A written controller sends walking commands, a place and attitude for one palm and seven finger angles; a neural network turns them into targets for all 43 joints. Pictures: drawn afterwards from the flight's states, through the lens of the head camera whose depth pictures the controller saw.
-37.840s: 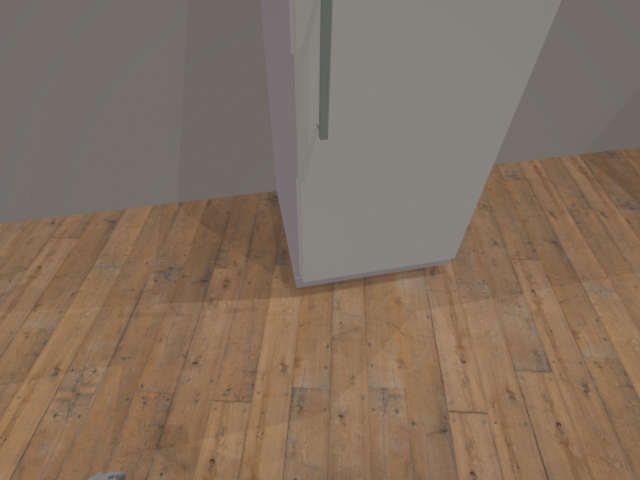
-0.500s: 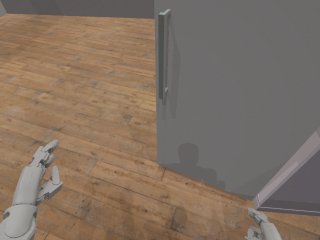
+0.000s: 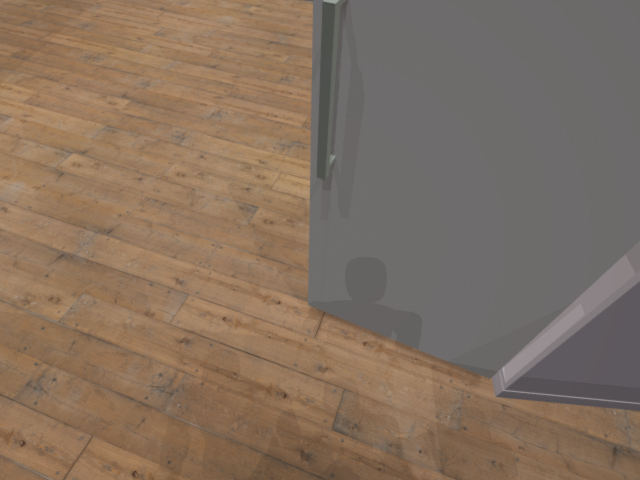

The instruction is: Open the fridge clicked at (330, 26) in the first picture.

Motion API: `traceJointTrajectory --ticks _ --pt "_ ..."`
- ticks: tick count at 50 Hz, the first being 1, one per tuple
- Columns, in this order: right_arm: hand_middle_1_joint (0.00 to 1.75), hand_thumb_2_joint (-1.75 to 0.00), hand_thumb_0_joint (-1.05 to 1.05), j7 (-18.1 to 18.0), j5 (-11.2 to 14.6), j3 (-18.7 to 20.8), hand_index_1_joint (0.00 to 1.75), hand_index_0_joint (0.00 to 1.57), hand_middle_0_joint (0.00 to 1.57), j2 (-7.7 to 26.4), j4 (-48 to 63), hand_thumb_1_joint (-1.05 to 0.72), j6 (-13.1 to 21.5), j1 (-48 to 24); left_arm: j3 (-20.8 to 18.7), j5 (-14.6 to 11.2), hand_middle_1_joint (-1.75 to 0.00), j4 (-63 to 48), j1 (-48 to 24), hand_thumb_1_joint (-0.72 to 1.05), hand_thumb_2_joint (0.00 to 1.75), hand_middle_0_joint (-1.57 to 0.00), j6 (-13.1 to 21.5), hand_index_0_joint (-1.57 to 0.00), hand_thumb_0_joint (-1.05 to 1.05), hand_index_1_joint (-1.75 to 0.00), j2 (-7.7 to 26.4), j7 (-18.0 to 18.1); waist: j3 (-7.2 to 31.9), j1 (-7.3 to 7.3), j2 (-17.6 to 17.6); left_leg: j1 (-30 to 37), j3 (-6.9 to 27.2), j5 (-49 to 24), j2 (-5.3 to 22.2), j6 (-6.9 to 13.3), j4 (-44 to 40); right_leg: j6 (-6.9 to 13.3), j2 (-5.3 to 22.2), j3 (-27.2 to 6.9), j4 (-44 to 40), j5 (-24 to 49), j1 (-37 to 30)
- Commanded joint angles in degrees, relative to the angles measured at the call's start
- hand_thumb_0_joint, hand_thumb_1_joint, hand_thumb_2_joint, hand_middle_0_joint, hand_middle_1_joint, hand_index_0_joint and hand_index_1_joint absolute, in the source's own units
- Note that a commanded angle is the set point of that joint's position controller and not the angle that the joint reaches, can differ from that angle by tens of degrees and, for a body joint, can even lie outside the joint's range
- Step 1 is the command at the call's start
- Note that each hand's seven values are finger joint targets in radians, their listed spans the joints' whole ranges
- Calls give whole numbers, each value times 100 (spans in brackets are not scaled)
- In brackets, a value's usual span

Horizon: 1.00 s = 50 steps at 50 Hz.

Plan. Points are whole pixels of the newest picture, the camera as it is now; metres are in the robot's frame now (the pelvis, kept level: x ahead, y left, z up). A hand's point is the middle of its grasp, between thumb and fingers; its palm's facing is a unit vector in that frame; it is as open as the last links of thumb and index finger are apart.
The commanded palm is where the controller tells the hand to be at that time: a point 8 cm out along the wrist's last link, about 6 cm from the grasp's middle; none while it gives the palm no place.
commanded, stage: let the arm hang, fingers relaxed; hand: left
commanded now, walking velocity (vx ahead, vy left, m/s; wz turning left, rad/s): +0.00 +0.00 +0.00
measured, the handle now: (331, 98) +0.67 +0.03 +0.11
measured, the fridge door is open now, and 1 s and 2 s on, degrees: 71 71 71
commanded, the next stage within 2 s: look to check the result in 0.50 s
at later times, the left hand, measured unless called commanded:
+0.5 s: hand out of the picture +0.08 +0.19 -0.17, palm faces -0.02 -0.97 -0.23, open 7.3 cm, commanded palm none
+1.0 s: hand out of the picture +0.09 +0.22 -0.16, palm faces -0.04 -0.95 -0.32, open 7.3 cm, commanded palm none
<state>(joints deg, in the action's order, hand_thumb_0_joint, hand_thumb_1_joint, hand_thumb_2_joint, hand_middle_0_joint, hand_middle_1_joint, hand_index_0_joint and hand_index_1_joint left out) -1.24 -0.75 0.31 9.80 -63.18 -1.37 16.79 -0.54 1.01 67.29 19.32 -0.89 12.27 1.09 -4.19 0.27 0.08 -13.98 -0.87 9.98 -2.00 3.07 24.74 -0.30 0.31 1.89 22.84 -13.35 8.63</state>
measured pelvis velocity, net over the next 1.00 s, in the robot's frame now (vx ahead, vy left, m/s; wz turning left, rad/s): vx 0.02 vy -0.02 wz -0.02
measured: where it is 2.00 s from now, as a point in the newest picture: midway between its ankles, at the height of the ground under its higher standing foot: outside the picture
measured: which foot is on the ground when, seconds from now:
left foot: down 0.00-1.00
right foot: down 0.00-1.00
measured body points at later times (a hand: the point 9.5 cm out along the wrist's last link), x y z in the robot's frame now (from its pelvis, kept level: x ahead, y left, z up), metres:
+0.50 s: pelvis +0.01 -0.01 +0.00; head +0.02 -0.01 +0.45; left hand +0.09 +0.24 -0.15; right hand +0.05 -0.27 -0.15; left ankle +0.04 +0.08 -0.74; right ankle -0.01 -0.13 -0.74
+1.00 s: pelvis +0.02 -0.02 +0.01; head +0.04 -0.01 +0.46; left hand +0.10 +0.27 -0.13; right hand +0.09 -0.31 -0.13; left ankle +0.04 +0.08 -0.74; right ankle -0.01 -0.13 -0.74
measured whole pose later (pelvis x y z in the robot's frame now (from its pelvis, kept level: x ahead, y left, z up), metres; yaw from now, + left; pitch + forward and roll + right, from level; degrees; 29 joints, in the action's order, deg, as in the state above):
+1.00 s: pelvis +0.02 -0.02 +0.01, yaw -1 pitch -1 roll +0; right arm -0.3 -0.7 0.7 18.1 -64.6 -0.1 5.8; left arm -0.9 0.9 65.6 6.6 1.0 18.3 0.3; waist -3.4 -0.5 0.0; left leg -8.4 -1.5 8.8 -1.1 1.6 18.5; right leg 0.7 -0.6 1.0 16.9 -12.0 3.6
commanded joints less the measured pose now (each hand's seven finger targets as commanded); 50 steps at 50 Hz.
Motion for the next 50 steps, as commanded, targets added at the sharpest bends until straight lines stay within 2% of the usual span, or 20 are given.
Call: traceJointTrajectory --ticks 1,4,6,8,14,18,22,32,37,45,46,50 --pt "30 -90 0 -97 -16 179 30 20 20 868 232 -90 158 26 -84 -16 -30 -228 -69 90 90 -20 144 -20 0 -30 592 23 121 -25 -70 53 877 629 814 57 -868 318 452 -469 -404 -148 227" --pt "30 -90 0 -83 -13 175 30 20 20 831 178 -90 162 -22 -86 -11 -30 -222 -151 90 90 -20 161 -20 0 -30 615 34 60 -38 90 87 785 468 786 33 -831 312 483 -502 -446 -129 265" --pt "30 -90 0 -78 -26 184 30 20 20 863 158 -90 158 -44 -95 -8 -30 -247 -242 90 90 -20 154 -20 0 -30 622 38 -72 -48 23 44 828 629 807 26 -927 301 463 -512 -445 -232 351" --pt "30 -90 0 -69 -18 185 30 20 20 880 161 -90 183 -78 -118 1 -30 -279 -269 90 90 -20 170 -20 0 -30 698 40 52 -10 19 22 813 405 800 36 -887 296 486 -500 -426 -41 169" --pt "30 -90 0 -49 -35 180 30 20 20 907 142 -90 225 -286 -142 -8 -30 -366 -557 90 90 -20 221 -20 0 -30 772 40 197 -41 -17 266 686 -305 772 -21 -747 287 570 -560 -472 355 100" --pt "30 -90 0 -46 -26 187 30 20 20 1057 158 -90 250 -425 -180 -8 -30 -454 -746 90 90 -20 255 -20 0 -30 929 33 261 -27 -45 365 673 -700 798 -37 -697 277 595 -568 -527 675 -46" --pt "30 -90 0 -39 -36 195 30 20 20 1197 136 -90 246 -616 -190 -24 -30 -484 -956 90 90 -20 259 -20 0 -30 1022 14 200 -55 -119 448 690 -561 809 -73 -782 288 605 -623 -625 540 0" --pt "30 -90 0 -27 -28 218 30 20 20 1557 162 -90 257 -912 -222 -37 -30 -529 -1247 90 90 -20 296 -20 0 -30 1345 -17 494 -71 -76 718 688 -813 871 -102 -781 308 664 -668 -750 850 -213" --pt "30 -90 0 -18 -20 225 30 20 20 1703 150 -90 242 -1071 -217 -41 -30 -515 -1349 90 90 -20 291 -20 0 -30 1477 -30 449 -77 -88 770 681 -771 898 -118 -819 301 678 -679 -825 823 -194" --pt "30 -90 0 -2 -13 218 30 20 20 1867 158 -90 241 -1231 -204 -40 -30 -491 -1464 90 90 -20 292 -20 0 -30 1637 -43 509 -80 -24 878 679 -836 926 -123 -863 287 703 -698 -880 896 -225" --pt "30 -90 0 -1 -12 218 30 20 20 1894 160 -90 246 -1236 -204 -39 -30 -491 -1461 90 90 -20 298 -20 0 -30 1652 -44 620 -82 -58 920 683 -895 932 -123 -848 282 706 -716 -876 957 -291" --pt "30 -90 0 6 -5 213 30 20 20 1928 165 -90 243 -1298 -197 -39 -30 -508 -1533 90 90 -20 300 -20 0 -30 1706 -41 565 -87 26 930 679 -941 939 -133 -872 270 716 -703 -892 1037 -295"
